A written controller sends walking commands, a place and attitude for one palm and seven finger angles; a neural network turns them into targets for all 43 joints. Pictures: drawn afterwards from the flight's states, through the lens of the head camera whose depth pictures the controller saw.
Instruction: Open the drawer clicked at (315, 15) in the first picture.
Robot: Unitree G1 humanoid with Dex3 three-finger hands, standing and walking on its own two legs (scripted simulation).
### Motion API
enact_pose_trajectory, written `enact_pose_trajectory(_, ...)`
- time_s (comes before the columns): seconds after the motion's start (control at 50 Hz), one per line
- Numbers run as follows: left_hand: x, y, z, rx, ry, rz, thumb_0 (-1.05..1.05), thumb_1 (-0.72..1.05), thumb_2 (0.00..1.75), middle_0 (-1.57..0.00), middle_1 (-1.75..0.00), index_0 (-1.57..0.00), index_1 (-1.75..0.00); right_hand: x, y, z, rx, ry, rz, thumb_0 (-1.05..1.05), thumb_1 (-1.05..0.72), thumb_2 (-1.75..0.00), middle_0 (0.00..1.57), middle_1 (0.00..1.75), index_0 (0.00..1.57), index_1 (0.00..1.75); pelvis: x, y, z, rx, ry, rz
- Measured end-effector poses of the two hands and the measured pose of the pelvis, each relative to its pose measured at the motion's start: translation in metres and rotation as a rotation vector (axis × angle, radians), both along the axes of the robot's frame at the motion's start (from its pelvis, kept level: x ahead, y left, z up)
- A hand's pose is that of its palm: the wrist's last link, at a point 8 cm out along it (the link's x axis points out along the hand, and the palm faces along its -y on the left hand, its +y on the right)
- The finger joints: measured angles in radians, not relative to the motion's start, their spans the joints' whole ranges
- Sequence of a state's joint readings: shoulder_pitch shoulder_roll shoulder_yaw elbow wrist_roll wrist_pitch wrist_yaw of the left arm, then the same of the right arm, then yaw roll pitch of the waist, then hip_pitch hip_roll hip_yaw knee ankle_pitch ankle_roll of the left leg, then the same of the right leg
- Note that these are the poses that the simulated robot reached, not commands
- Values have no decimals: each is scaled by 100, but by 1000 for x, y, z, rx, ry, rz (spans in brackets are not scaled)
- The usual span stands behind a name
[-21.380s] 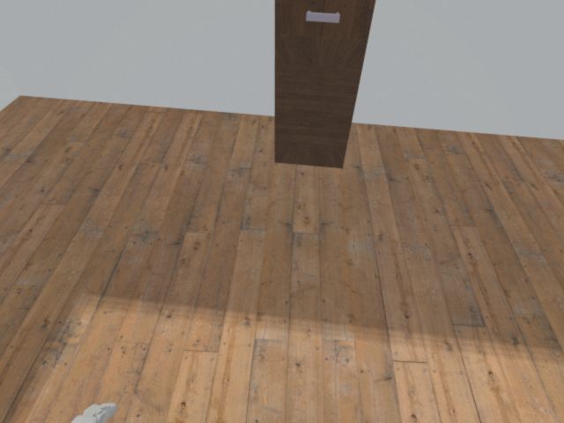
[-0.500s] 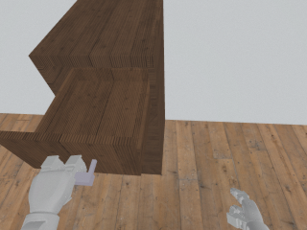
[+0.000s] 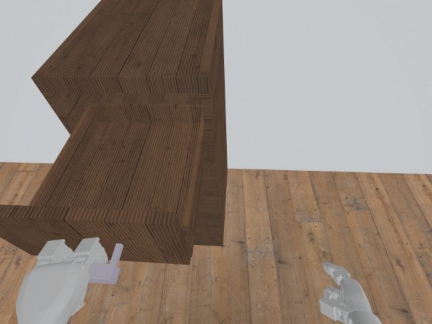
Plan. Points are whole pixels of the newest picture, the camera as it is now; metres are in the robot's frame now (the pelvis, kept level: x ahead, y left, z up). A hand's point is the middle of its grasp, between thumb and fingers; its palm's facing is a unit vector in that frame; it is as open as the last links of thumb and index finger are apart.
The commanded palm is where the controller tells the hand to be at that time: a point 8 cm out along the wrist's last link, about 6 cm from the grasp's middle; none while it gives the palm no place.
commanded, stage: pull the drawer open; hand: left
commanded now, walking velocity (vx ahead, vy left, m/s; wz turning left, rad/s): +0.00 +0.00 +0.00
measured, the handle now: (82, 259) +0.20 +0.26 +0.04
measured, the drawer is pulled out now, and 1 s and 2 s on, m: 0.30 0.30 0.29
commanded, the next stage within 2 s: open the thumb to release the handle in 0.18 s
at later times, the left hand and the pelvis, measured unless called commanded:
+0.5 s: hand (76, 291) +0.16 +0.25 +0.02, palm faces +0.01 -0.07 -1.00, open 6.7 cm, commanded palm +0.13 +0.26 +0.07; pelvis +0.00 +0.00 -0.01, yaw +1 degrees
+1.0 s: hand (75, 295) +0.15 +0.25 +0.02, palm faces +0.01 -0.07 -1.00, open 13.7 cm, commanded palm +0.13 +0.26 +0.07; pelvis -0.01 -0.01 +0.00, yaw +1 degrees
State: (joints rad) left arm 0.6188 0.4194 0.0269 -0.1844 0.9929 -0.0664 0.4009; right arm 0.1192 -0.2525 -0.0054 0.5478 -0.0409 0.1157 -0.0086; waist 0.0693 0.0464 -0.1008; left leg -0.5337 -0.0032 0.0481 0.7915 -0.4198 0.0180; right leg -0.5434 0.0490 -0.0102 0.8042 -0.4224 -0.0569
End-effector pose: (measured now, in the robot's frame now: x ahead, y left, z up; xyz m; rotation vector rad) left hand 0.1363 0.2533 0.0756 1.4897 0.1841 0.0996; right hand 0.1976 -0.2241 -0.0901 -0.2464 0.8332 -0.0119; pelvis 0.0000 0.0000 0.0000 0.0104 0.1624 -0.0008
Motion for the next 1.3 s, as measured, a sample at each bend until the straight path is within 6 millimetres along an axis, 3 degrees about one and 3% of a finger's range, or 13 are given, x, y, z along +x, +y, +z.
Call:
enact_pose_trajectory(0.2, -1, 0, -1, 2, -9, -9, 3, 68, 75, -29, -135, -41, -135, 1, -5, -2, -2, 0, -20, 1, -91, -90, 20, 30, 20, 30, 4, 2, -4, -1, 24, -10)
enact_pose_trajectory(0.44, 2, 1, -1, 19, -50, -4, 0, 62, 77, -36, -133, -40, -134, 3, 9, -19, 13, 41, 8, 1, -91, -90, 20, 30, 20, 30, 4, 4, -9, -3, 32, 15)
enact_pose_trajectory(0.62, 2, 0, 1, 20, -41, 7, 0, 24, 62, -38, -128, -37, -129, 2, 17, -15, 37, 31, 15, 1, -91, -90, 20, 30, 20, 30, 2, -1, -5, 3, 15, 15)
enact_pose_trajectory(0.76, -1, 1, 3, 14, -31, 0, 0, -18, 44, -37, -124, -34, -124, 3, 7, -5, 16, 3, 7, 1, -91, -90, 21, 30, 20, 30, -3, -5, -3, 1, 0, 17)
enact_pose_trajectory(0.86, -3, 1, 3, 13, -36, -2, 0, -37, 36, -35, -122, -32, -122, 0, -1, -3, -7, 0, 0, 1, -91, -90, 20, 30, 20, 30, -7, -6, -2, 1, -5, 20)
enact_pose_trajectory(1.02, -4, 0, 0, 10, -58, 13, 0, -47, 31, -34, -121, -32, -121, -9, -6, -7, -13, 18, -2, 1, -91, -90, 20, 30, 20, 30, -12, -7, -3, 3, -4, 24)
enact_pose_trajectory(1.3, 0, -1, 2, 19, -59, 17, 0, -49, 30, -36, -121, -33, -122, -22, 7, -13, 13, 34, 2, 1, -91, -90, 20, 30, 20, 30, -21, -8, -1, 2, -28, 35)
